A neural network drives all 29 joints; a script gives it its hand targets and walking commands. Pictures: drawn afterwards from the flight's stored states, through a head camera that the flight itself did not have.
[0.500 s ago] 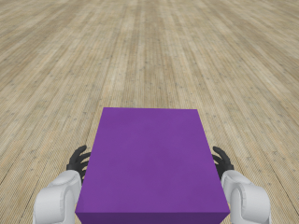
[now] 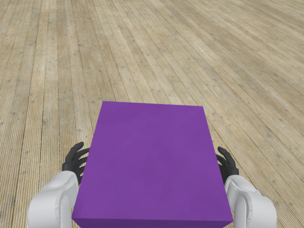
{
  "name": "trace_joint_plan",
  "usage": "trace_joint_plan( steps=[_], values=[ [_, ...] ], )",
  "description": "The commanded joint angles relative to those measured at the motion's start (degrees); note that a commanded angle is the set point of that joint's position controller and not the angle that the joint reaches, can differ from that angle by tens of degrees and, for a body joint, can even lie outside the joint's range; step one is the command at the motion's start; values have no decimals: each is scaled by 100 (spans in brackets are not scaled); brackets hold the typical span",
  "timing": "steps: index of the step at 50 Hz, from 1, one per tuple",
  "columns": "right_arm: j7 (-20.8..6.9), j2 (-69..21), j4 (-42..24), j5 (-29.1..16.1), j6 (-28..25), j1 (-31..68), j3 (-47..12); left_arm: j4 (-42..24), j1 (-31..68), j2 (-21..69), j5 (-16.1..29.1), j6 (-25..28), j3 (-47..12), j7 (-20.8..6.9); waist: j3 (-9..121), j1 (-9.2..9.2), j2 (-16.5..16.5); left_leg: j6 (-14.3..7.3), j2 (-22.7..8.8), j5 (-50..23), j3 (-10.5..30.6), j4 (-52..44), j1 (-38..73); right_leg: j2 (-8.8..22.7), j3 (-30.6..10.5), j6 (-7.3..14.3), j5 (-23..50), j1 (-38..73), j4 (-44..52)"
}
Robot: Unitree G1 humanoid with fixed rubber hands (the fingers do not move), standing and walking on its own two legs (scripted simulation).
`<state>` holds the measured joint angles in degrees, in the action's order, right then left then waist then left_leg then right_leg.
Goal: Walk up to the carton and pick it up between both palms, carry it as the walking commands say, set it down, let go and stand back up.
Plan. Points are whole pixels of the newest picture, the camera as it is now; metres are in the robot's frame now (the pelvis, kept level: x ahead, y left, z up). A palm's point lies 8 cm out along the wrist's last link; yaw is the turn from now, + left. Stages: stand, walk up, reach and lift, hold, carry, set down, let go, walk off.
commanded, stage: carry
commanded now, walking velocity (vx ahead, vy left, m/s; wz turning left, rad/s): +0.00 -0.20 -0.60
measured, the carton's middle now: (149, 176) +0.28 +0.00 -0.01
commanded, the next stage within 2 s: none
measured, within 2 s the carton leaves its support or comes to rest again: neither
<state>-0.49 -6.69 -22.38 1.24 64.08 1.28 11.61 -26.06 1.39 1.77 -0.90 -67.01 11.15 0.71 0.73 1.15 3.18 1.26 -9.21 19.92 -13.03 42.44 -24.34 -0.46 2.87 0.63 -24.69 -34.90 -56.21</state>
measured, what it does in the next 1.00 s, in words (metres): steps to the right, turning right: right foot, then left foot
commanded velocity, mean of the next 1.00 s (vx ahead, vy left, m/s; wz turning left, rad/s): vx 0.00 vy -0.20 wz -0.60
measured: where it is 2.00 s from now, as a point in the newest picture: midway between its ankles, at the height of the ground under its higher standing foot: outside the picture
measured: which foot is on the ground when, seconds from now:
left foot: down 0.00-0.18, up 0.20-0.52, down 0.54-0.94, up 0.96-1.00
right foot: up 0.00-0.16, down 0.18-0.56, up 0.58-0.92, down 0.94-1.00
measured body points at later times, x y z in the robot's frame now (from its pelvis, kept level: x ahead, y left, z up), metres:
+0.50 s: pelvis -0.07 -0.12 +0.01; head -0.05 -0.12 +0.46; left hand +0.22 -0.01 +0.07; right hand +0.13 -0.36 +0.07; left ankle -0.05 -0.03 -0.69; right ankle +0.00 -0.19 -0.71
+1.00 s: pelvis -0.18 -0.25 +0.00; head -0.18 -0.28 +0.45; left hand +0.14 -0.26 +0.07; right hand -0.07 -0.56 +0.05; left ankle -0.08 -0.07 -0.68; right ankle -0.21 -0.37 -0.72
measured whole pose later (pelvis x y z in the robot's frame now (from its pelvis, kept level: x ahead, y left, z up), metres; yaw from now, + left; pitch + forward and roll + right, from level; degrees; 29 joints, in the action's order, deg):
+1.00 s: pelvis -0.18 -0.25 +0.00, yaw -33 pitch +3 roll +0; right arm -1.2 -1.3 -24.6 2.5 67.7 1.1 11.9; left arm -19.4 4.8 5.2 -1.6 -65.5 9.7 1.0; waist 2.9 0.2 -4.1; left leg 7.4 -18.7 31.6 -9.5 52.3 -26.7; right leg 3.2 6.1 -1.0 -17.0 -25.6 -39.4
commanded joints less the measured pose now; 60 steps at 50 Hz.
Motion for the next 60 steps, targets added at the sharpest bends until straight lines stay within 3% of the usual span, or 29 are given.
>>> trace_joint_plan(
  steps=[1, 6, 7, 8, 9, 10, 13, 15, 22, 25, 26, 27, 28, 29, 30, 31, 34, 40, 43, 44, 45, 46, 47, 48, 49, 51, 52, 56, 60],
  values=[
    [-1051, -4025, -1492, -1787, 12, 2630, -4659, -948, 2837, 4626, 1795, 130, -4656, -1175, 1865, -74, -1889, -665, -1732, -2659, 1275, -1886, 1470, 689, -178, -46, -31, -20, -211],
    [-1019, -3725, -1060, -1512, 168, 2109, -4570, -697, 2628, 4307, 1648, 89, -4431, -1151, 1925, -72, -1765, -190, -1435, -2171, 246, -1152, 1293, 97, 748, -126, 135, 1390, 1999],
    [-1008, -3686, -1012, -1436, 188, 2031, -4570, -496, 2486, 4338, 1634, 66, -4374, -1175, 1947, -107, -1196, -50, -1204, -1835, 124, -482, 1095, 85, 521, -88, 430, 1833, 2668],
    [-1001, -3613, -1000, -1377, 192, 2090, -4585, -289, 2366, 4401, 1636, 45, -4312, -1218, 1741, -189, -284, 105, -864, -830, 26, 331, 290, 525, -215, 66, 1247, 2382, 3325],
    [-992, -3568, -1069, -1361, 198, 2275, -4616, -85, 2233, 4338, 1631, 31, -4202, -1252, 1583, -164, 1468, 388, -168, 1566, -118, 1340, -1034, 1744, -1965, 459, 3447, 2883, 3442],
    [-1024, -3679, -1272, -1503, 184, 2830, -4798, 16, 2223, 4447, 1607, 74, -4184, -1262, 1570, -181, 1985, 545, 47, 2289, 162, 2198, -1473, 2088, -2395, 920, 4492, 2629, 3454],
    [-1121, -4165, -981, -1828, 155, 2891, -4732, -405, 2528, 4592, 1566, 127, -4195, -1221, 1669, -166, 1044, 538, 66, 1557, 668, 2770, -1403, 1376, -1334, 958, 5243, 2641, 2800],
    [-1095, -4376, -912, -1892, 98, 2808, -4766, -845, 2874, 4578, 1637, 195, -4333, -1203, 2075, -148, 642, 467, 80, 1003, 657, 2556, -1380, 1255, -1166, 885, 4368, 2901, 2826],
    [-1016, -4140, -1317, -1923, 25, 2724, -4732, -1064, 2487, 4398, 1590, 211, -4434, -1119, 2402, -165, 297, 237, 541, 462, 650, 747, -224, 1215, -1911, 909, 2702, 2532, 3472],
    [-1054, -4051, -1095, -1776, 77, 2350, -4628, -1084, 2466, 4275, 1605, 170, -4520, -1104, 2349, -95, 543, 11, 724, 308, 490, -1029, 1287, 794, -1610, 299, 2600, 1697, 3728],
    [-1068, -4016, -963, -1710, 86, 2120, -4569, -1089, 2545, 4213, 1611, 152, -4570, -1098, 2375, 32, 259, -181, 369, 98, 766, -2018, 2436, 390, -1170, -173, 2277, 889, 3562],
    [-1072, -3981, -930, -1658, 73, 1921, -4524, -1185, 2730, 4164, 1652, 129, -4610, -1111, 2327, 174, -1453, -760, -1442, 228, 2525, -2953, 3110, -349, -287, -596, 922, 1, 1993],
    [-1083, -4003, -928, -1688, 63, 2023, -4545, -1200, 2878, 4143, 1648, 92, -4590, -1120, 1760, 45, -2717, -1289, -3045, -1106, 3510, -2798, 2445, -166, -181, -342, -467, -798, -93],
    [-1081, -4055, -1033, -1640, 92, 2247, -4531, -1326, 3260, 4253, 1748, 86, -4678, -1134, 1350, 43, -1904, -1368, -2789, -1005, 2935, -2825, 1663, 481, -727, -110, -48, -851, -781],
    [-1072, -4020, -1011, -1591, 112, 2401, -4499, -1077, 3326, 4289, 1772, 70, -4684, -1168, 1140, -7, -1148, -1034, -2251, -1079, 2363, -2681, 1377, 428, -609, -96, 259, -651, -1013],
    [-1065, -3946, -1182, -1645, 94, 2554, -4476, -980, 3288, 4340, 1878, 85, -4682, -1206, 1212, -29, -850, -761, -1854, -1464, 1749, -2441, 1456, 407, -517, -64, 547, -556, -1103],
    [-1056, -3756, -1062, -1511, 140, 2263, -4425, -835, 3016, 4262, 1822, 81, -4587, -1172, 1320, -55, -1337, -509, -1459, -2257, 698, -2094, 1723, 297, 48, -187, 381, -318, -393],
    [-1134, -3484, -869, -1516, 211, 2172, -4158, -289, 2897, 4418, 1781, -26, -4575, -1102, 1397, 15, -2543, -160, -1370, -2443, 81, -1992, 1545, 190, 817, -283, 270, 495, 996],
    [-1156, -3550, -1183, -1635, 194, 2507, -4344, -381, 2979, 4563, 1778, -6, -4524, -1071, 1723, 13, -2541, -8, -1484, -2446, -14, -1592, 1819, 176, 939, -236, 279, 854, 1789],
    [-1148, -3615, -1268, -1662, 197, 2612, -4425, -387, 2895, 4609, 1768, -2, -4481, -1074, 1882, -70, -2226, 104, -1419, -2264, -118, -1131, 1748, 155, 889, -188, 459, 1247, 2426],
    [-1140, -3709, -1310, -1653, 197, 2587, -4506, -351, 2745, 4651, 1753, -3, -4416, -1093, 2016, -163, -1410, 220, -1165, -1704, -206, -237, 1350, 208, 524, -94, 771, 1903, 3106],
    [-1133, -3736, -1346, -1641, 189, 2703, -4613, -290, 2613, 4697, 1716, -11, -4314, -1132, 1781, -274, -103, 319, -820, -51, -177, 663, 46, 821, -342, 55, 1867, 2698, 3533],
    [-1130, -3786, -1340, -1674, 209, 2837, -4750, -154, 2414, 4553, 1637, -7, -4148, -1150, 1654, -242, 1901, 553, -162, 2407, -158, 1988, -1348, 1977, -1988, 411, 4553, 3199, 3335],
    [-1167, -3989, -1358, -1792, 220, 3223, -4962, -72, 2349, 4517, 1532, 51, -4048, -1153, 1806, -193, 2112, 605, -97, 2553, 290, 2654, -1569, 2154, -2278, 735, 5453, 2991, 3258],
    [-1171, -4164, -1438, -1945, 209, 3306, -4970, -285, 2188, 4432, 1422, 117, -3975, -1138, 1870, -226, 2205, 566, -17, 2172, 579, 2995, -1496, 1640, -1726, 847, 6097, 3030, 2848],
    [-1164, -4473, -1096, -2039, 90, 2990, -4921, -676, 2424, 4538, 1515, 261, -4053, -1144, 2304, -180, 1713, 587, 15, 1641, 718, 3137, -1825, 1373, -991, 741, 7065, 3722, 2253],
    [-1136, -4586, -1132, -2105, 26, 2950, -4970, -872, 2472, 4589, 1558, 335, -4116, -1162, 2617, -175, 1416, 581, 10, 1269, 761, 3125, -1656, 1268, -885, 710, 6489, 3811, 2303],
    [-976, -4458, -1686, -2206, -188, 2985, -5099, -1338, 2376, 4528, 1630, 488, -4318, -1113, 2876, -156, 597, 402, 268, 545, 762, 2412, -1099, 1148, -1269, 541, 5047, 3666, 2820],
    [-951, -4081, -1391, -1859, -109, 2143, -4808, -1282, 2001, 4199, 1577, 383, -4391, -1084, 2645, -126, 385, 281, 540, 559, 678, 1132, -463, 1180, -1815, 472, 4415, 3246, 3308]
  ],
)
